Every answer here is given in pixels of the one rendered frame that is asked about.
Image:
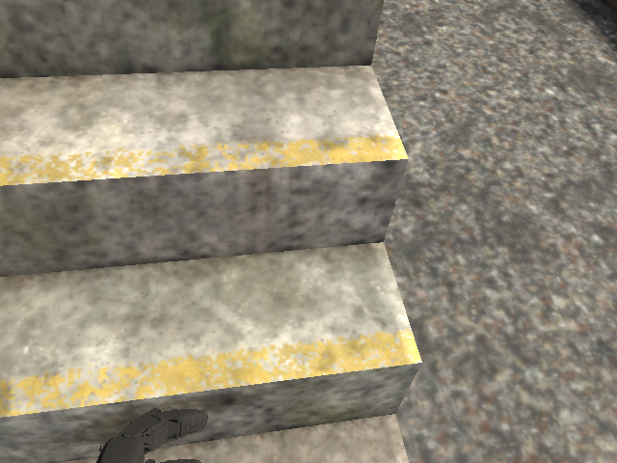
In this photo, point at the left robot hand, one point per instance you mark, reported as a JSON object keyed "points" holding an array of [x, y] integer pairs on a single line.
{"points": [[150, 431]]}

